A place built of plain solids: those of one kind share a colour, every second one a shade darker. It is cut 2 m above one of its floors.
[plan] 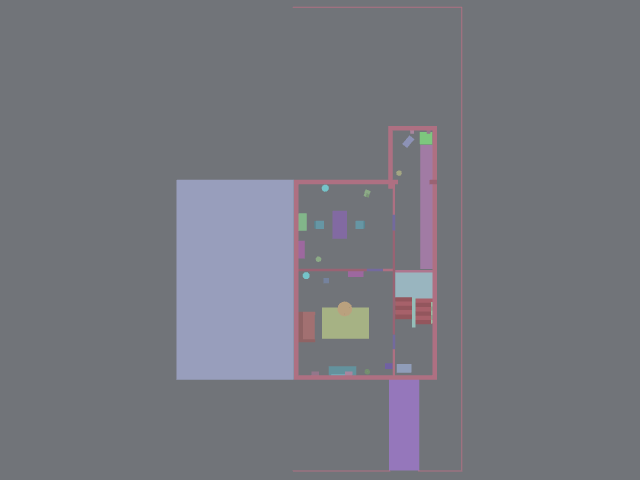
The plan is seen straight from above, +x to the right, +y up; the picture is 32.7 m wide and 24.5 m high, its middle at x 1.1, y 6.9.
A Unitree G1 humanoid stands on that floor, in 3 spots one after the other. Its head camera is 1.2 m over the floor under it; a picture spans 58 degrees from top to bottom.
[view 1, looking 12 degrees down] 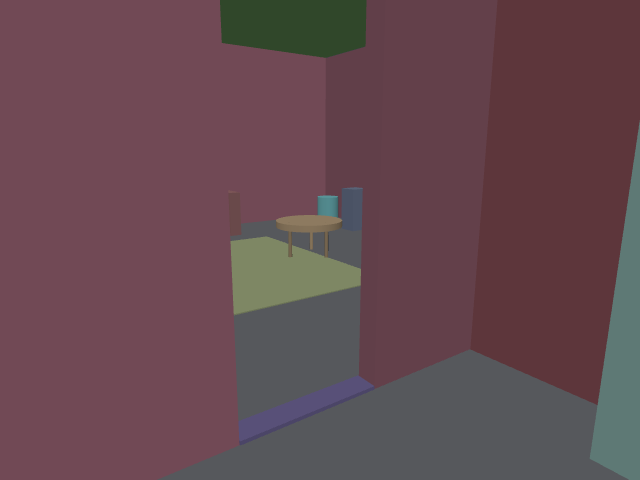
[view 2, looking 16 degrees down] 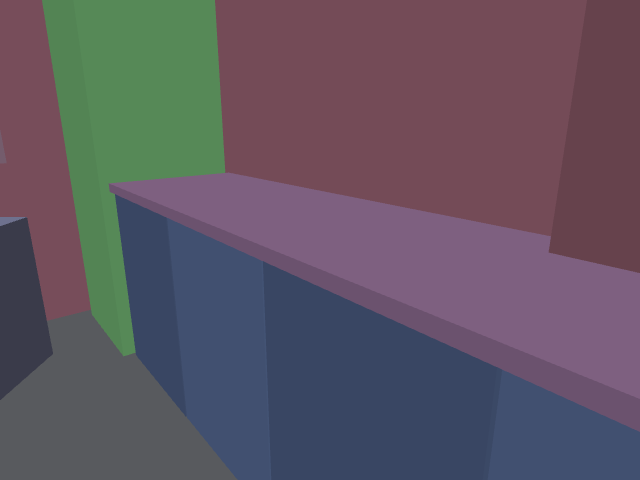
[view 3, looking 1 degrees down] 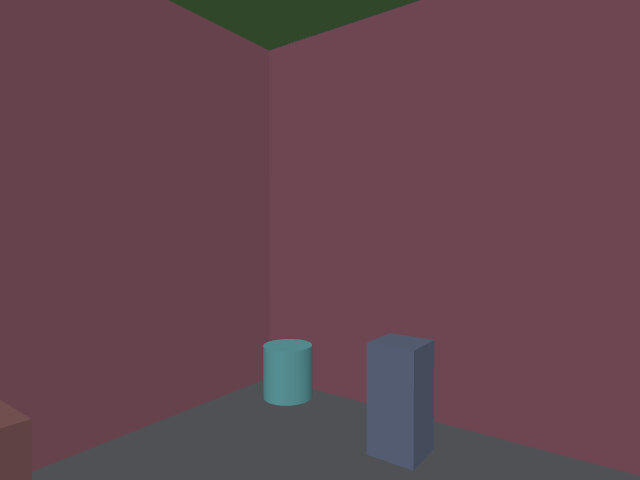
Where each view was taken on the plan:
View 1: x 6.41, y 0.70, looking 145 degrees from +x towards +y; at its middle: ground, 5.77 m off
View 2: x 5.69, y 9.59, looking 50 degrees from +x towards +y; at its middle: worktop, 1.09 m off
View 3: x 2.45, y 2.65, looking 126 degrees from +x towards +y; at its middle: wall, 3.29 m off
